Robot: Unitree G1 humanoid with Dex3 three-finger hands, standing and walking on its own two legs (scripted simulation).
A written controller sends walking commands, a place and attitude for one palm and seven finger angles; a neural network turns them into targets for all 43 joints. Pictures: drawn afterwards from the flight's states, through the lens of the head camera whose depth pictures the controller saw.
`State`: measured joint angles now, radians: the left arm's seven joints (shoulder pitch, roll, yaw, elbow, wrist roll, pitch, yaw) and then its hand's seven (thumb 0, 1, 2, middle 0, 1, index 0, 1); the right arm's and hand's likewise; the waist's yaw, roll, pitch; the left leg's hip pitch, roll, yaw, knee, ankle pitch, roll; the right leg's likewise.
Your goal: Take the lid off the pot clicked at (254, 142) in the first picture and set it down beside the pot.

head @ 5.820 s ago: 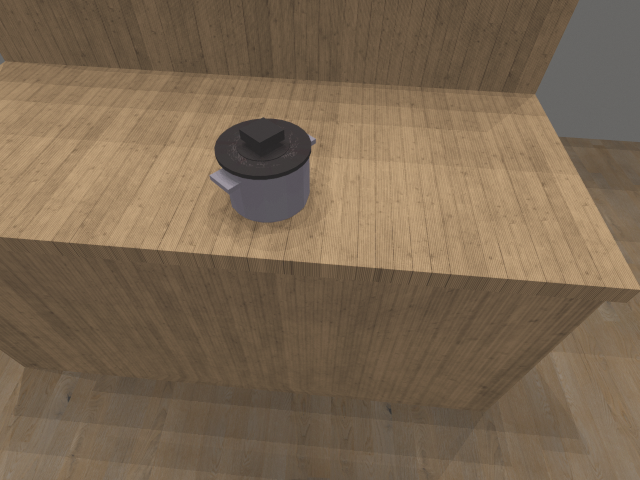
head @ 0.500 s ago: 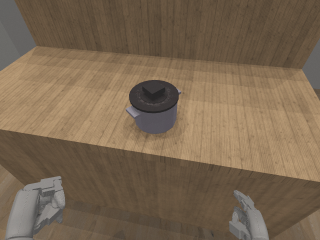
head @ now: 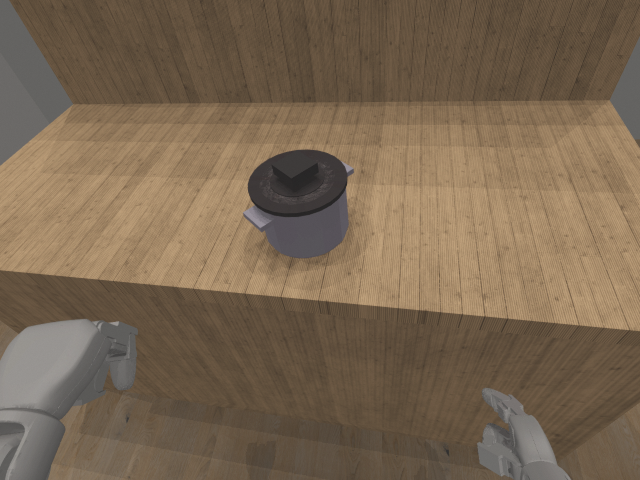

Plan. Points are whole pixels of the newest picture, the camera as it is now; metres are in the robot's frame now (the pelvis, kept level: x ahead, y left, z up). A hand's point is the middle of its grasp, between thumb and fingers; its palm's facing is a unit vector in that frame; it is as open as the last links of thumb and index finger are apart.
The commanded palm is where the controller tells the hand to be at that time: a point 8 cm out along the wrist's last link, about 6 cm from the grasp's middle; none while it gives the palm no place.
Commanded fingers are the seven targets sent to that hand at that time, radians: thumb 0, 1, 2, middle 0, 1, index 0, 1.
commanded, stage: reach forward and open the fingers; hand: left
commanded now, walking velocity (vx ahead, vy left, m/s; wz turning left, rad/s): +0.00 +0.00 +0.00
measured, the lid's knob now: (295, 168) +0.55 +0.12 +0.10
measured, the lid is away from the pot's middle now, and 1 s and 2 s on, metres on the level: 0.00 0.00 0.00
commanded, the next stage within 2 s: move the open hand above the knob in 0.82 s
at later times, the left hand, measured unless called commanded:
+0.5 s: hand (102, 331) +0.22 +0.26 +0.14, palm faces -0.19 +0.03 -0.98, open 7.7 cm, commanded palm +0.21 +0.26 +0.20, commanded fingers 0.00 -0.30 1.41 -0.82 -0.08 -0.82 -0.08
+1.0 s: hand (103, 284) +0.27 +0.27 +0.16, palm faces -0.13 -0.03 -0.99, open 10.2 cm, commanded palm +0.25 +0.26 +0.23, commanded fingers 0.00 -0.32 1.47 -0.83 -0.08 -0.83 -0.08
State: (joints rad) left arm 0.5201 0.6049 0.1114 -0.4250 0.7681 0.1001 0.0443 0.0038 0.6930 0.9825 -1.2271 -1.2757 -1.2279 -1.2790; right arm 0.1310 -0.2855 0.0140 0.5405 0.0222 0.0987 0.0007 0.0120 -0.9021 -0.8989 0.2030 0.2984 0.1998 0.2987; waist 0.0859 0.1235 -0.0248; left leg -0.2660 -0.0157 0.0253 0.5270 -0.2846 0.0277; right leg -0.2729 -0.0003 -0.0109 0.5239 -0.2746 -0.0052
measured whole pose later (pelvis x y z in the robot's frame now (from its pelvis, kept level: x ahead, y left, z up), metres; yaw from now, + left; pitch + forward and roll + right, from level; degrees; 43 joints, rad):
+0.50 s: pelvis -0.02 +0.00 +0.01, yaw +2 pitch -1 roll +0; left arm 0.12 0.71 0.09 -0.24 0.73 -0.08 -0.30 0.00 -0.03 1.32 -0.95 -0.41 -0.95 -0.42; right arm 0.15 -0.30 0.00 0.56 0.04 0.07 -0.01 0.01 -0.90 -0.90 0.20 0.30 0.20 0.30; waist 0.06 0.13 0.03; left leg -0.22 -0.03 -0.01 0.44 -0.20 0.04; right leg -0.20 -0.02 -0.05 0.42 -0.20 0.00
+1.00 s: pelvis -0.03 +0.02 +0.01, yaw +2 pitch -1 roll +0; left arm -0.16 0.67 0.00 -0.12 0.75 0.06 -0.37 0.00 -0.31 1.44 -0.84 -0.08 -0.84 -0.08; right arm 0.14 -0.29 0.02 0.53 0.06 0.08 0.03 0.01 -0.90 -0.90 0.20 0.30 0.20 0.30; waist 0.06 0.12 0.02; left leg -0.23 -0.07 0.00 0.43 -0.19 0.07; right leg -0.22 -0.05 -0.03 0.43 -0.19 0.03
